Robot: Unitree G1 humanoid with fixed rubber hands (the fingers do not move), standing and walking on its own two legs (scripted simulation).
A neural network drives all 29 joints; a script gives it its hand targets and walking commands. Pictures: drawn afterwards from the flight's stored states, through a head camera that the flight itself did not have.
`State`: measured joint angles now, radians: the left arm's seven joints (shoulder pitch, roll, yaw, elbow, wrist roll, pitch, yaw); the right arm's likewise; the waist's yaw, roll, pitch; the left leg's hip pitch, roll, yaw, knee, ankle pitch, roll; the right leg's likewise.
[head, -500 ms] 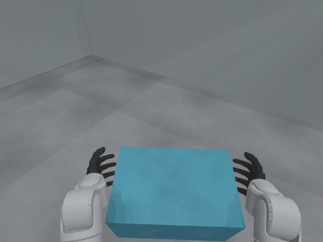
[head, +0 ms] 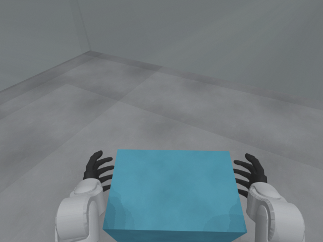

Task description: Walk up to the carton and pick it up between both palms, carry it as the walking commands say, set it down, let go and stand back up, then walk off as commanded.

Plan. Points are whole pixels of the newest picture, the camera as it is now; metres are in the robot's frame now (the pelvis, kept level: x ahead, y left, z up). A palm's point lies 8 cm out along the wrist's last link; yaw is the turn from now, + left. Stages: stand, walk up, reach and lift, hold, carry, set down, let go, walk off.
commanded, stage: carry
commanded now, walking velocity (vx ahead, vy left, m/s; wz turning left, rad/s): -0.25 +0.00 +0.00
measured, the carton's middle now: (172, 197) +0.26 -0.01 +0.02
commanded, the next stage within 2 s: none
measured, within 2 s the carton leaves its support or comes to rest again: neither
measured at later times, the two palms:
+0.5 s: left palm out of the picture +0.04 +0.19 +0.10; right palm out of the picture +0.05 -0.16 +0.09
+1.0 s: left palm out of the picture -0.17 +0.21 +0.10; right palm out of the picture -0.15 -0.13 +0.10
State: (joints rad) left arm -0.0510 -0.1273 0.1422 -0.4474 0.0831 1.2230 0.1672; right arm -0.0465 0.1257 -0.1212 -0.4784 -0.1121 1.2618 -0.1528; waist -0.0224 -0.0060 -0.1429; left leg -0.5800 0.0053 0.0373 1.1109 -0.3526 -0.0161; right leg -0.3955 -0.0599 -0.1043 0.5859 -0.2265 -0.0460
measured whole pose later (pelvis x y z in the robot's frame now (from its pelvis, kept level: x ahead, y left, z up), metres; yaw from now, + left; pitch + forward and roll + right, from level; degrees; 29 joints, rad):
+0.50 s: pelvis -0.19 +0.01 +0.00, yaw +1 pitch +2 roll -1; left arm -0.06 -0.13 0.13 -0.46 0.07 1.19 0.18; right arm -0.02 0.13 -0.12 -0.51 -0.13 1.21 -0.14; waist 0.03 0.04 -0.10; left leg -0.56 0.05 0.05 0.75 -0.34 0.00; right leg -0.36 -0.02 -0.10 0.59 -0.27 -0.03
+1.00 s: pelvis -0.40 +0.02 +0.00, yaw +1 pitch +3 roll -2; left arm -0.04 -0.13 0.14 -0.53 0.06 1.20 0.18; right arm -0.03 0.13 -0.10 -0.53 -0.13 1.20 -0.13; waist 0.05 0.03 -0.09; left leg -0.48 0.07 0.06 0.55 -0.12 0.01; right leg -0.40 0.00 -0.09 0.80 -0.43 0.00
